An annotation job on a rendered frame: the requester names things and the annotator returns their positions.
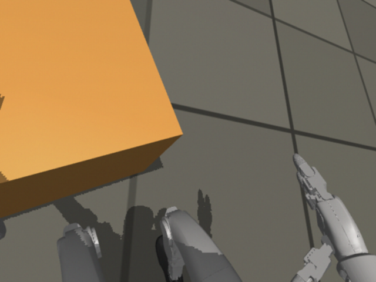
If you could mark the right robot hand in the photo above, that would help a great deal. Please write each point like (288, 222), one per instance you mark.
(341, 236)

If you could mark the right robot foot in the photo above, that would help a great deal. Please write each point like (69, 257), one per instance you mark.
(163, 261)

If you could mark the right robot arm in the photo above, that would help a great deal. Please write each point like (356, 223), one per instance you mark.
(358, 268)

